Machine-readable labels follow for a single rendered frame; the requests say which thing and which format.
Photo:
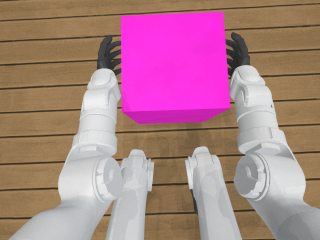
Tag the robot right shin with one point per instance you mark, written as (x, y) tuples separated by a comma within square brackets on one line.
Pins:
[(214, 158)]

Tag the robot right foot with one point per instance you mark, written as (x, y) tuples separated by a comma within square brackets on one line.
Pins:
[(194, 202)]

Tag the right robot hand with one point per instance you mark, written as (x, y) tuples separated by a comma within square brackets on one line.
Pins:
[(239, 54)]

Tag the carton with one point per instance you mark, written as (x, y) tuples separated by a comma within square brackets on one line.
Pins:
[(174, 67)]

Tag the left robot hand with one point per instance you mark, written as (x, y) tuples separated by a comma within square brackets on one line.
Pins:
[(104, 60)]

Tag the robot left forearm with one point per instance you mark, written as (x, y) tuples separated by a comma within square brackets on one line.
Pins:
[(98, 118)]

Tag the right robot upper arm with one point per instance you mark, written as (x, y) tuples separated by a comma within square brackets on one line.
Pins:
[(275, 186)]

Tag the left robot upper arm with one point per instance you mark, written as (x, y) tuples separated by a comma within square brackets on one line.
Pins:
[(87, 188)]

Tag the robot right forearm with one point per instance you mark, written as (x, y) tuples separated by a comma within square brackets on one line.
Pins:
[(256, 116)]

